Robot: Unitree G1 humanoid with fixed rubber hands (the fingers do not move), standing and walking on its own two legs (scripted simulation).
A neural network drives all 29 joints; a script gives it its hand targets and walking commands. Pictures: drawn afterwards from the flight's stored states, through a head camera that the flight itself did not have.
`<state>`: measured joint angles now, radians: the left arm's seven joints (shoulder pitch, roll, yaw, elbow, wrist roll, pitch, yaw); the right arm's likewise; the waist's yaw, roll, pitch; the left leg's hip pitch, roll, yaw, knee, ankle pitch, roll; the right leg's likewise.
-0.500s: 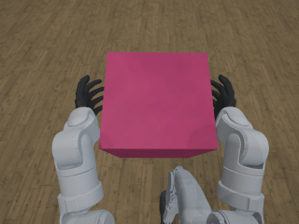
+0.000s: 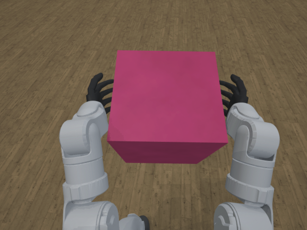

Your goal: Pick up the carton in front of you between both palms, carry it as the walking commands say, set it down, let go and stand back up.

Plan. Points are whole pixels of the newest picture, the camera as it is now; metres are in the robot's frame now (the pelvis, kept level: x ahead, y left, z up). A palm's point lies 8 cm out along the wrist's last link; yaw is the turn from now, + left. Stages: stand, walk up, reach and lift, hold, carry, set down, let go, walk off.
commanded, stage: carry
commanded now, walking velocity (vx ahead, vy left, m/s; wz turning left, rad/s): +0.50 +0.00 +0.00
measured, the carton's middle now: (163, 116) +0.37 +0.00 +0.11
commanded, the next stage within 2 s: none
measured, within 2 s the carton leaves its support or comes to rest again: neither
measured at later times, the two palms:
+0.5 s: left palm (124, 63) +0.62 +0.14 +0.09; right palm (209, 60) +0.63 -0.16 +0.10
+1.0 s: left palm (131, 32) +0.86 +0.14 +0.09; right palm (200, 28) +0.86 -0.16 +0.09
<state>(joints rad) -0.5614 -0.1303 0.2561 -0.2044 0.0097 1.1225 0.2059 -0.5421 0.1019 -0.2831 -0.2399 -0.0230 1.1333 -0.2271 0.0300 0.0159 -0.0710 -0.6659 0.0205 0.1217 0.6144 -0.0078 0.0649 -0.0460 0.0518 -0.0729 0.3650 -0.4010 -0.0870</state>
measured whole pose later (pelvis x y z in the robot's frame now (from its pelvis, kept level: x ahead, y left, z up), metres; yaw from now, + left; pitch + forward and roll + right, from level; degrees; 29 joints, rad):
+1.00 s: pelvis +0.64 -0.02 -0.01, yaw -1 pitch +2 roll +1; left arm 0.05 -0.13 0.06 -0.54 0.01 1.18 0.16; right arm 0.05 0.13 -0.02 -0.52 -0.02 1.16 -0.15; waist 0.00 -0.05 -0.14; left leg -0.44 0.02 0.22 0.50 -0.10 0.08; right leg -0.09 -0.09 -0.12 0.62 -0.49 0.04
